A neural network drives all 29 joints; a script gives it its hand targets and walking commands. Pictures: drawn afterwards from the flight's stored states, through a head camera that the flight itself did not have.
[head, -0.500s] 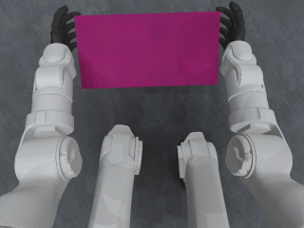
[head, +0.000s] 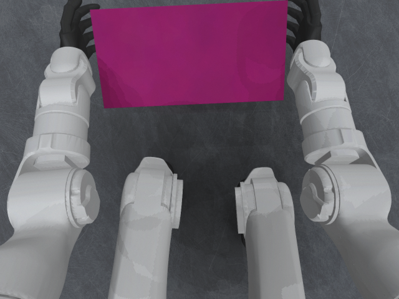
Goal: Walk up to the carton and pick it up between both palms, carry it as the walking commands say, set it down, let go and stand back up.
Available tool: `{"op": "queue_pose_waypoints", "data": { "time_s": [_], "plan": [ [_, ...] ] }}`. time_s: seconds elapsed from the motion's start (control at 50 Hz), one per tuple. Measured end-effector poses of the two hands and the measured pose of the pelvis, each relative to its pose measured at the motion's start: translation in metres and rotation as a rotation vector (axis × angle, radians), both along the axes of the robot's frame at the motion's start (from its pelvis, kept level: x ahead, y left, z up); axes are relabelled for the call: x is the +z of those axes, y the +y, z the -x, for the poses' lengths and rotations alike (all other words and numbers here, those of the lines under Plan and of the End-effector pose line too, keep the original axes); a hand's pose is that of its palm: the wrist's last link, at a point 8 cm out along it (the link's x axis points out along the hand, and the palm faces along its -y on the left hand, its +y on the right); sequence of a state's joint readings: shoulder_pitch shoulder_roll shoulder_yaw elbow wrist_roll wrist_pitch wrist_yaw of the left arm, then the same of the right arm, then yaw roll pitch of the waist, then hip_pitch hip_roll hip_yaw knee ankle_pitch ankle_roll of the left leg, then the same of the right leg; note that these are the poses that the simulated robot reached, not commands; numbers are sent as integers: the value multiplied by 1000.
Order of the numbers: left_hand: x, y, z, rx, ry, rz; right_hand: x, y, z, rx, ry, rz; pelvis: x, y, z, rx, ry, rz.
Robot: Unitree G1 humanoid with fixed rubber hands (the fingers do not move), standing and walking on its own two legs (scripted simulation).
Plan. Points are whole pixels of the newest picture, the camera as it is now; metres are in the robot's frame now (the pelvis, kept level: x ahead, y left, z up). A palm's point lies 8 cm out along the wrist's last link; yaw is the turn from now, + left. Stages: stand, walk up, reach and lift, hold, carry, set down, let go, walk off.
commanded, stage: set down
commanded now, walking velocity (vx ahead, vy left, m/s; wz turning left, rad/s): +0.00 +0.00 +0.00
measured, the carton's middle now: (193, 63) +0.51 +0.07 -0.25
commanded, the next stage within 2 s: none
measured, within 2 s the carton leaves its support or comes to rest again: rests again in 0.88 s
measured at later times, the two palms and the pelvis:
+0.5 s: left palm (76, 48) +0.49 +0.26 -0.14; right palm (305, 40) +0.54 -0.12 -0.14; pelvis +0.00 +0.00 -0.01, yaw +0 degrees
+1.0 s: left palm (79, 44) +0.50 +0.26 -0.15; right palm (304, 36) +0.55 -0.12 -0.15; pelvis +0.00 +0.00 -0.01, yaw +0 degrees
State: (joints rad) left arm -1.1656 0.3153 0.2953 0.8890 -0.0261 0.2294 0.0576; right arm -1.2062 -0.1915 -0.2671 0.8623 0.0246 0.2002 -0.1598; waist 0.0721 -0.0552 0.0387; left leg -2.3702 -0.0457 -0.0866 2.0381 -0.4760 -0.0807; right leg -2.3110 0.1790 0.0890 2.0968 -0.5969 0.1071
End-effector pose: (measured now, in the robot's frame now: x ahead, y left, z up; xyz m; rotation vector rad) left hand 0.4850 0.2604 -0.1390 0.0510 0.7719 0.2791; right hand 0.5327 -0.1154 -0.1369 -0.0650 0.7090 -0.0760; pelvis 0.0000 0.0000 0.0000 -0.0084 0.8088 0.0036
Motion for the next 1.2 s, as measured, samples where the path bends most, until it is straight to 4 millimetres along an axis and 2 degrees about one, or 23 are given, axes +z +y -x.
{"op": "queue_pose_waypoints", "data": {
  "time_s": [0.56, 1.2],
  "plan": [
    [-5, 2, -5, -30, -10, 35, -6, -3, -5, 12, 8, 0, -7, -1, 4, -8, -34, -1],
    [-19, 3, -16, -20, -32, 59, -18, -3, -18, 49, -10, -23, -12, 1, -4, -5, -22, -1]
  ]
}}
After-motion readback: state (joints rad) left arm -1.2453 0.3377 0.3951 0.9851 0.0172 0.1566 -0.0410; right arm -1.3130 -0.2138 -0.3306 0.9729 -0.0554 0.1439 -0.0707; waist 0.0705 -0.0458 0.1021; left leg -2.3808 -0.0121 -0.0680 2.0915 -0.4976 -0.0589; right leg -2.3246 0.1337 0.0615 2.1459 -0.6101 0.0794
